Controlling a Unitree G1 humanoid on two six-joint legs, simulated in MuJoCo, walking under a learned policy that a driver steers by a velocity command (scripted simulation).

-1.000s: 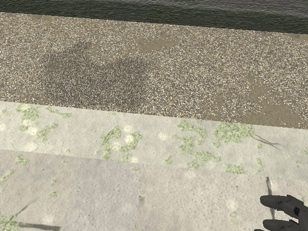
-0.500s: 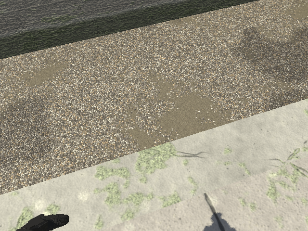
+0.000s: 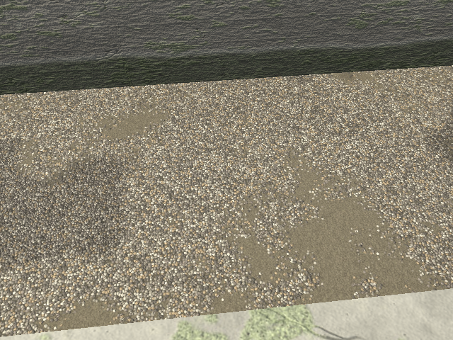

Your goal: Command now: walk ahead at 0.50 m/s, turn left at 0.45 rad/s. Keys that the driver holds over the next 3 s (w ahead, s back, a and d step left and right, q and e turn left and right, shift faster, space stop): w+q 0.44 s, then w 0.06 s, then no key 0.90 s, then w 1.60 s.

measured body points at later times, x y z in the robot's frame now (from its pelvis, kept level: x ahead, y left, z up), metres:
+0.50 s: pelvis +0.22 -0.01 +0.00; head +0.22 -0.02 +0.45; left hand +0.34 +0.28 -0.07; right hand +0.35 -0.26 -0.12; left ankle +0.14 +0.08 -0.72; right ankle +0.34 -0.09 -0.72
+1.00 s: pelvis +0.31 +0.00 +0.03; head +0.30 +0.00 +0.48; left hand +0.35 +0.24 -0.09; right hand +0.53 -0.14 -0.08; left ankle +0.29 +0.12 -0.72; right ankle +0.34 -0.09 -0.72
